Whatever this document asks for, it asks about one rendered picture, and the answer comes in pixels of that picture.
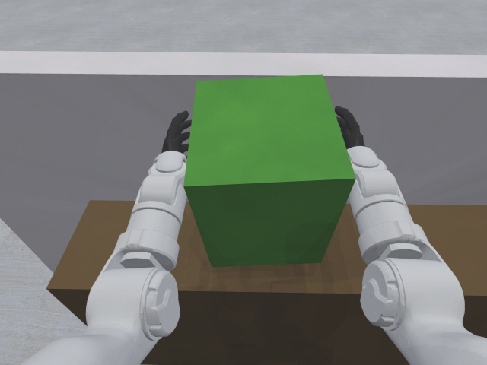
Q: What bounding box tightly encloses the left robot hand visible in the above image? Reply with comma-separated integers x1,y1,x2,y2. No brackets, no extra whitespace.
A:
161,111,192,159

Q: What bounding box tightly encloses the right robot hand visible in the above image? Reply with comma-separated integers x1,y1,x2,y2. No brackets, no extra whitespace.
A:
335,106,364,149

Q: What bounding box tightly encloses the pedestal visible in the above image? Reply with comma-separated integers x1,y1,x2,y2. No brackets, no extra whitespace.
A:
46,200,487,365

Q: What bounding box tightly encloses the robot left forearm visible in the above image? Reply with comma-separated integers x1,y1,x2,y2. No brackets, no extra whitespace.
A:
86,151,187,324

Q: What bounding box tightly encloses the robot right forearm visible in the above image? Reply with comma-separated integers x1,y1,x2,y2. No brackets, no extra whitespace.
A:
347,146,465,316

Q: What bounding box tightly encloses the carton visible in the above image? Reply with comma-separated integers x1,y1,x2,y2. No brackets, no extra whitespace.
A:
183,74,356,267

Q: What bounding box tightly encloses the robot left upper arm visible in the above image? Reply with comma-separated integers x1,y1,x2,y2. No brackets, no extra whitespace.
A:
21,267,180,365

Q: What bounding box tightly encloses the robot right upper arm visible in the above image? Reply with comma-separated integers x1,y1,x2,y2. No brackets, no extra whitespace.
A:
360,257,487,365

